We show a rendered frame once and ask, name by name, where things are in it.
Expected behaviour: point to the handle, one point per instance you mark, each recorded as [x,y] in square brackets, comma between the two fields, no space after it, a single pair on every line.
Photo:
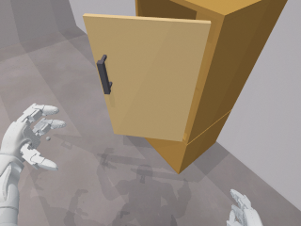
[103,75]

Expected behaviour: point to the robot right hand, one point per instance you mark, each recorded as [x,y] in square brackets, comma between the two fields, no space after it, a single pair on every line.
[246,214]

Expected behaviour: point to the cupboard door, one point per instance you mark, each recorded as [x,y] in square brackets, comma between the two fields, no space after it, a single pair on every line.
[153,64]

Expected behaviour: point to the robot left hand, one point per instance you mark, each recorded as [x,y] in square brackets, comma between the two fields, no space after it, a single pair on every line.
[19,134]

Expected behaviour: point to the robot left forearm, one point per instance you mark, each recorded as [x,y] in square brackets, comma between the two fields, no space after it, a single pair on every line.
[10,169]

